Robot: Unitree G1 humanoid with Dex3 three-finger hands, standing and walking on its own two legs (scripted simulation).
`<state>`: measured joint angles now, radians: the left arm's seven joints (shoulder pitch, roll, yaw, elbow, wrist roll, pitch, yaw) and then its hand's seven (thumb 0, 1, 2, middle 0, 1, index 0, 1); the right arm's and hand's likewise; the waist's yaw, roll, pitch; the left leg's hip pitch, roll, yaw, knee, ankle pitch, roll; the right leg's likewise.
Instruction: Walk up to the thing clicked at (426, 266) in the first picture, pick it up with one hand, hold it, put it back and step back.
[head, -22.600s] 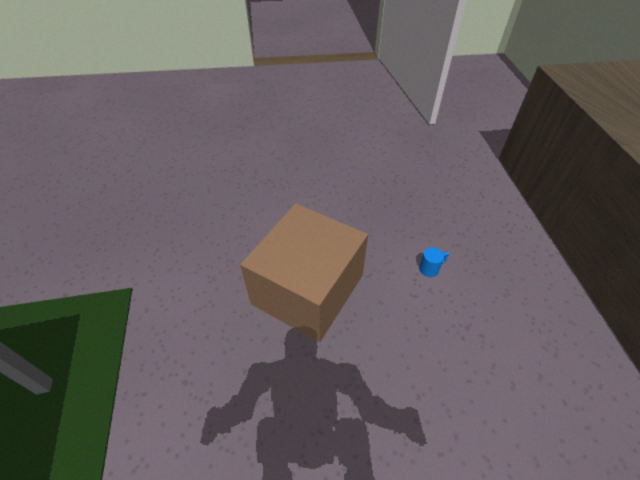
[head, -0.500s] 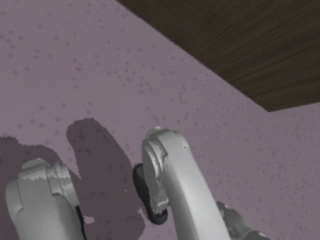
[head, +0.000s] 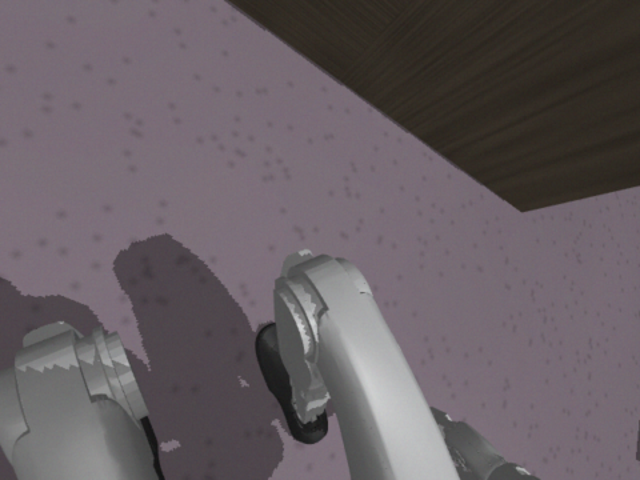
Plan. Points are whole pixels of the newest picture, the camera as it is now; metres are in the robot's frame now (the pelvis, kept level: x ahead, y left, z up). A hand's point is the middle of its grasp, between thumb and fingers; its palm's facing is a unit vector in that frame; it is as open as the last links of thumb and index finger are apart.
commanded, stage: close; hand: left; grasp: from above
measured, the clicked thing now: out of the picture +0.47 +0.34 -0.26
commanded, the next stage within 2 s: settle in 1.20 s
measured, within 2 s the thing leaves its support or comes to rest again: leaves its support in 1.70 s
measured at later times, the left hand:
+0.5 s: hand out of the picture +0.44 +0.34 -0.23, palm faces -0.41 -0.16 -0.90, open 12.7 cm
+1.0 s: hand out of the picture +0.44 +0.34 -0.23, palm faces -0.42 -0.16 -0.89, open 12.6 cm
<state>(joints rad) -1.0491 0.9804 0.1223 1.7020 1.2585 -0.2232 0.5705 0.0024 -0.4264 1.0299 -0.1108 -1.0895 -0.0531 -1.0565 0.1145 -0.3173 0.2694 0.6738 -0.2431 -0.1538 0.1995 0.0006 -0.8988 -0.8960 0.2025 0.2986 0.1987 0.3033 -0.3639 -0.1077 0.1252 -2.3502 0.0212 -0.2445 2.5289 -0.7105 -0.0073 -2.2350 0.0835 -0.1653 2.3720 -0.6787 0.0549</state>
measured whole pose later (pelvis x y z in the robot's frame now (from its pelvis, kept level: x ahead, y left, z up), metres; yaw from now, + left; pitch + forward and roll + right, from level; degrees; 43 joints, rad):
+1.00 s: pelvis +0.00 +0.00 +0.00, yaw +0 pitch +28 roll -13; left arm -1.06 0.99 0.11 1.72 1.26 -0.22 0.58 0.01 -0.17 0.80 -0.50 -0.94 -0.21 -0.78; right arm 0.10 -0.32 0.29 0.65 -0.26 -0.16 0.20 0.00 -0.90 -0.89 0.20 0.30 0.20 0.30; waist -0.37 -0.11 0.13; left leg -2.35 0.02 -0.25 2.54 -0.71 0.00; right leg -2.23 0.09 -0.17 2.37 -0.67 0.06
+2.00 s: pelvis +0.00 +0.00 +0.02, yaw +4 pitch +33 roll -10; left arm -0.92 0.77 0.06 1.36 1.20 -0.13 0.36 0.01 -0.07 0.61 -0.66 -0.75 -0.58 -0.70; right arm 0.11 -0.29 0.11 0.70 -0.15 -0.09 0.21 0.00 -0.91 -0.90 0.20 0.30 0.20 0.30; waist -0.24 -0.01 -0.02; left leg -2.33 0.01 -0.17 2.43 -0.69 -0.01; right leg -2.23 0.05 -0.11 2.33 -0.70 0.04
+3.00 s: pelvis -0.01 +0.00 +0.14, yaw +9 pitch +33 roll -7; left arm -0.65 0.62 -0.03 0.91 1.06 -0.09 0.10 0.00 -0.05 0.61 -0.66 -0.75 -0.63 -0.72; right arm 0.18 -0.27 0.00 0.65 -0.01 0.03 0.06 0.00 -0.92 -0.90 0.20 0.30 0.20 0.30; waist -0.13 0.04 -0.17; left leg -1.99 0.01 -0.09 2.03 -0.63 0.01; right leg -1.91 0.02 -0.05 1.97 -0.65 0.04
